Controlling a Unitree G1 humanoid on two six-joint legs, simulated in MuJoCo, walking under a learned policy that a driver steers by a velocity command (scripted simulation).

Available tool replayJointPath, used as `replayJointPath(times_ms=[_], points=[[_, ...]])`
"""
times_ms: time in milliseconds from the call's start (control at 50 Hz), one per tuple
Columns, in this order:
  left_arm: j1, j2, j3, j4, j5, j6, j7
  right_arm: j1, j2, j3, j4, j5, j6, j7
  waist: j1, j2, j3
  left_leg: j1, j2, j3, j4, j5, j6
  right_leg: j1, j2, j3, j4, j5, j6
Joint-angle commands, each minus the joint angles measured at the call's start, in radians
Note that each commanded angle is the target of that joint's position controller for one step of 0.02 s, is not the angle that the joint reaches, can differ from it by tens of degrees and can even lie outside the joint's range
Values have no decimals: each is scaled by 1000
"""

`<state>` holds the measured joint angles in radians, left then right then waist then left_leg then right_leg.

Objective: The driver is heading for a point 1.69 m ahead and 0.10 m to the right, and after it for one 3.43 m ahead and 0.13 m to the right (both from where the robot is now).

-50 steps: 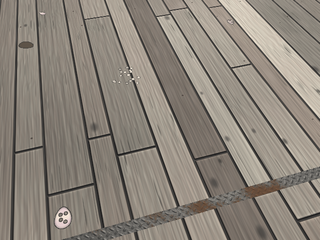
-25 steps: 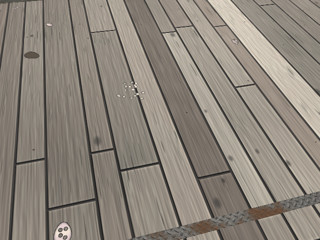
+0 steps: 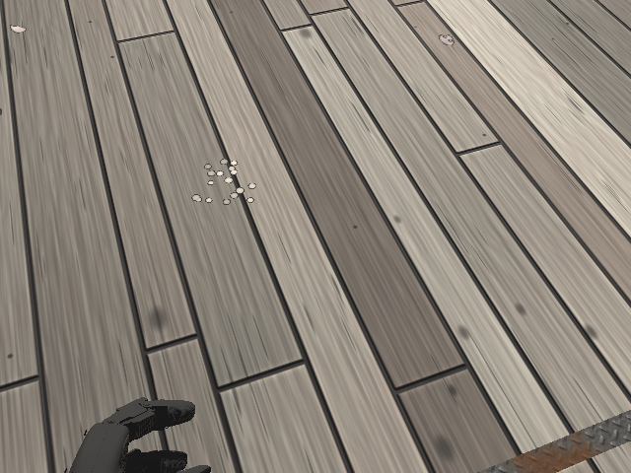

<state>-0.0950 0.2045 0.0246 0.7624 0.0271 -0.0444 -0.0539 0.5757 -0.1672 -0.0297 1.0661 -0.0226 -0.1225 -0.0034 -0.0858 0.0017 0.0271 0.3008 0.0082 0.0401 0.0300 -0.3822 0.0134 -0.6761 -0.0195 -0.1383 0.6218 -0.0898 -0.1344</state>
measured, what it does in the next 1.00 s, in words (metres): walks ahead: right foot, then left foot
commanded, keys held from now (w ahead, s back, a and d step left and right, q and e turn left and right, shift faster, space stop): w+shift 1.00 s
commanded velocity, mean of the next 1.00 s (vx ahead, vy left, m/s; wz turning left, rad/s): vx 0.99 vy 0.00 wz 0.00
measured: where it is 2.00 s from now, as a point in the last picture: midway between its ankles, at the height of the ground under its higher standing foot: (287, 47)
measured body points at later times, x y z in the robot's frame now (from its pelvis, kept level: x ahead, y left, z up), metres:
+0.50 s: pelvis +0.46 -0.02 +0.00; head +0.51 -0.02 +0.44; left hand +0.35 +0.21 -0.14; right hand +0.72 -0.22 -0.08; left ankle +0.66 +0.05 -0.71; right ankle +0.20 -0.09 -0.70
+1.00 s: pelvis +0.96 -0.05 -0.01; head +1.00 -0.05 +0.44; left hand +1.20 +0.16 -0.09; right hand +0.85 -0.30 -0.14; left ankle +0.67 +0.05 -0.67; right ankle +1.11 -0.13 -0.72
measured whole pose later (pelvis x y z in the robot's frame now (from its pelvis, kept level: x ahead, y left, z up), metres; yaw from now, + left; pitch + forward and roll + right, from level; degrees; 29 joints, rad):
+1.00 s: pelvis +0.96 -0.05 -0.01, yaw -1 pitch +2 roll +0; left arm -0.02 0.23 -0.01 0.74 0.05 -0.09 -0.02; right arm 0.51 -0.23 -0.03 1.04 -0.02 -0.09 0.00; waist -0.06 0.00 0.05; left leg 0.17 -0.03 0.04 0.56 -0.44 0.06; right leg -0.55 0.02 -0.11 0.57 -0.06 -0.13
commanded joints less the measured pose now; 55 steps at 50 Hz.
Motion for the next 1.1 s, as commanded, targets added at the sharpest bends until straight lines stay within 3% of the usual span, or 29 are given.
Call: replayJointPath(times_ms=[20,40,60,80,100,120,160,220,280,400,440,480,500,520,540,560,600,640,700,760,880,940,960,980,1000,1020,1040,1060,1100], points=[[357,152,57,48,-2,-18,35,-38,-239,-49,-33,-14,14,-19,268,169,-148,-182,223,33,602,1347,120,539,118,-36,-44,-101,-62],[555,214,82,106,12,-24,48,-66,-217,-47,-53,-14,18,-19,344,126,-252,-425,175,22,920,1058,117,846,-2,106,-33,-229,-80],[606,308,104,123,46,-30,51,11,-37,-11,-99,24,10,14,236,-175,-361,-835,4,-19,1309,177,91,1118,-307,629,-159,-689,-151],[574,276,103,132,19,-29,31,-32,-107,-28,-116,37,-13,20,224,-200,-394,-969,-61,-168,1444,-20,122,1088,-351,1013,-400,-815,-154],[458,221,92,136,20,-35,27,-154,-142,-38,-156,38,-13,12,172,-128,-179,-1062,15,-145,1464,92,135,940,-312,834,-405,-701,-124],[418,149,76,135,13,-46,24,-215,-142,-33,-168,27,-16,13,160,2,-103,-1029,59,-129,1412,165,135,775,-290,679,-407,-525,-116],[390,76,50,163,12,-60,30,-211,-88,-21,-178,-8,6,29,69,10,-32,-927,110,-133,1317,186,119,544,-210,497,-448,-401,-74],[443,72,39,197,-13,-83,38,-289,-59,-8,-217,-25,45,54,39,-28,68,-991,155,-99,1236,206,76,438,-166,377,-531,-338,-71],[517,91,35,202,-19,-94,32,-487,-88,2,-295,-25,50,60,79,-14,146,-1079,157,-15,1026,361,52,430,-104,245,-592,-109,-65],[642,142,26,231,-36,-108,47,-694,-93,25,-365,4,37,67,135,-24,144,-854,36,114,545,596,93,634,-109,112,-640,555,-11],[643,191,31,232,-21,-97,58,-653,-131,13,-362,-3,36,52,99,-86,59,-792,-40,133,515,485,117,806,-139,94,-495,960,7],[617,235,43,237,8,-69,78,-413,-198,-16,-303,-1,38,28,-29,-147,-94,-559,-92,96,519,333,150,858,-177,94,-169,1157,13],[575,247,49,230,14,-53,85,-208,-231,-36,-237,-3,42,12,-129,-139,-183,-364,-80,83,467,302,167,800,-166,75,95,1070,12],[559,199,42,209,18,-51,82,-36,-297,-62,-200,-23,48,-6,-181,-97,-278,-115,67,-66,540,81,195,582,-118,78,430,755,0],[686,21,7,167,-49,-69,50,-56,-369,-88,-202,-39,48,-1,-25,307,-424,195,383,-687,408,-153,341,135,100,125,900,-257,58],[611,127,23,152,-54,-83,58,-120,-304,-85,-208,-24,50,22,-43,138,-406,164,359,-829,270,-212,344,-11,68,242,959,-282,16],[434,119,19,100,-38,-87,58,-224,-179,-59,-180,-22,29,27,13,-42,-106,-165,295,-540,211,-3,282,-45,-30,229,820,-175,2],[425,71,9,83,1,-56,36,-239,-117,-34,-147,-22,14,16,96,-35,-26,-396,214,-387,164,47,225,52,-73,243,721,-166,16],[358,46,-3,46,21,-25,9,-205,-136,-31,-117,9,-12,16,130,16,61,-512,170,-272,69,76,209,-2,-125,205,604,-138,57],[157,71,-13,-37,20,-29,0,-166,-157,-31,-117,16,-23,27,97,10,135,-558,101,-135,6,299,199,-31,-135,118,338,57,78],[-2,98,-24,-90,-4,-43,-2,-56,-229,-33,-83,28,-31,17,49,33,111,-294,129,-20,-18,925,141,163,-16,-3,-69,278,19],[208,175,9,-42,4,-42,26,-63,-294,-43,-74,-7,2,-10,173,133,-72,-133,179,-3,347,1387,115,379,85,6,-68,50,-23],[417,207,28,26,4,-39,41,-100,-311,-49,-79,-15,20,-20,274,135,-168,-181,174,12,600,1347,108,576,90,17,-92,1,-39],[612,261,52,77,17,-34,60,-126,-279,-44,-96,-21,25,-22,351,113,-262,-372,136,11,913,1093,110,825,-20,125,-44,-138,-63],[631,366,83,82,53,-35,66,8,-86,-5,-139,20,18,6,209,-213,-390,-794,-31,-9,1363,160,78,1143,-343,630,-92,-361,-181],[616,312,85,88,21,-30,43,-23,-169,-18,-147,42,-2,6,229,-193,-465,-960,-89,-143,1498,-62,99,1179,-372,979,-304,-476,-210],[502,258,77,91,15,-38,39,-172,-189,-21,-191,41,-5,-2,192,-110,-235,-1057,-3,-138,1471,59,110,1015,-322,788,-337,-405,-168],[461,189,63,98,11,-48,34,-240,-184,-16,-207,28,-7,1,175,-1,-135,-1037,33,-128,1399,117,110,849,-290,652,-357,-288,-148],[436,110,39,129,13,-59,40,-246,-142,-6,-221,-4,17,20,86,13,-43,-935,80,-137,1300,135,96,604,-209,482,-413,-218,-96]])
Velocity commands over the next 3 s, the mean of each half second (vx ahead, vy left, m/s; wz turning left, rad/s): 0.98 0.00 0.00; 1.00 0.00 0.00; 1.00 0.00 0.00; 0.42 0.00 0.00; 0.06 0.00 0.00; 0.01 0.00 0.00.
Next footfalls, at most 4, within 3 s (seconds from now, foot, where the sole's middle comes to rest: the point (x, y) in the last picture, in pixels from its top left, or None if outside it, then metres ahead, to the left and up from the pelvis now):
0.04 right None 0.23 -0.09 -0.75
0.52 left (276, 353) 0.70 0.05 -0.75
0.98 right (335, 196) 1.14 -0.13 -0.75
1.44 left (270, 88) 1.61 0.03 -0.75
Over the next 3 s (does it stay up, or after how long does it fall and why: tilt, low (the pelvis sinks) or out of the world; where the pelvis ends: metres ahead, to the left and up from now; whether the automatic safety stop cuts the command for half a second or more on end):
stays up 1.91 -0.03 0.02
